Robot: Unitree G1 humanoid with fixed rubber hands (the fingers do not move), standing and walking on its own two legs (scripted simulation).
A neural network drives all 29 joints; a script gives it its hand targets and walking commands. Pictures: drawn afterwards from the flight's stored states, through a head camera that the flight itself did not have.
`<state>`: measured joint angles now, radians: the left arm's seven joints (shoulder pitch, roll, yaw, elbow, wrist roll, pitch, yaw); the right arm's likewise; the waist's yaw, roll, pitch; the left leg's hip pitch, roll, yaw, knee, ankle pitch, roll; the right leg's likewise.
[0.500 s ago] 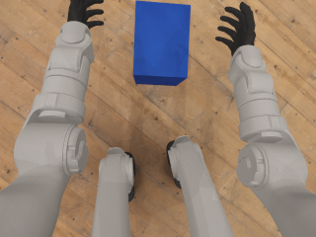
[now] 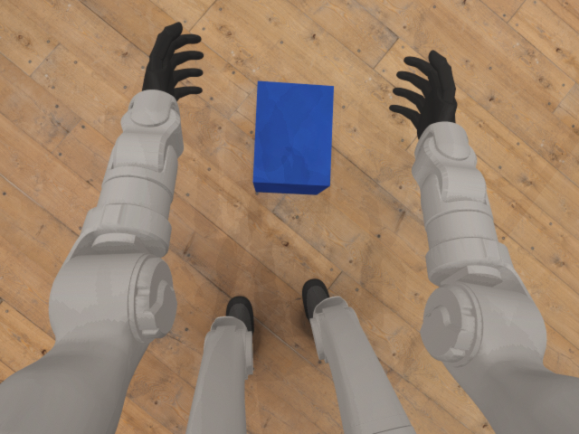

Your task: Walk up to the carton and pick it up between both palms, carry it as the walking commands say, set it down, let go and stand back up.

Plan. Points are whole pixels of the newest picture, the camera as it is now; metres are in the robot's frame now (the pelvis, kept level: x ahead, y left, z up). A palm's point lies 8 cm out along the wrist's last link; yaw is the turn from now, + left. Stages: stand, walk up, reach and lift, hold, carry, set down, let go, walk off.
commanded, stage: set down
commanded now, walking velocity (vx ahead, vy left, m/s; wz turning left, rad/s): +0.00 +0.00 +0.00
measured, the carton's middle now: (290, 144) +0.56 -0.10 -0.56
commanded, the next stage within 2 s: let go in 0.10 s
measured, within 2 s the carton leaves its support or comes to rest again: neither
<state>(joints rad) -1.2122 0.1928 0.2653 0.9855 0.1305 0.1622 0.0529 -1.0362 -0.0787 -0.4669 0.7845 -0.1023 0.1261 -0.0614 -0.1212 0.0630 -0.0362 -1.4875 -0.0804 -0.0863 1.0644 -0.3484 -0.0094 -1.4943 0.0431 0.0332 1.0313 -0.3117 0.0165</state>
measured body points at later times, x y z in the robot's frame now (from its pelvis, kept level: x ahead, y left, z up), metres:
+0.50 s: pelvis +0.04 -0.01 +0.07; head +0.28 -0.02 +0.45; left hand +0.42 +0.14 -0.06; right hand +0.37 -0.25 -0.05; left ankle +0.05 +0.11 -0.63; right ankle +0.06 -0.12 -0.63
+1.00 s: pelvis +0.08 +0.01 +0.11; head +0.13 +0.01 +0.56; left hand +0.27 +0.23 +0.03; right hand +0.24 -0.23 +0.03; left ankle +0.05 +0.11 -0.63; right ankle +0.06 -0.12 -0.63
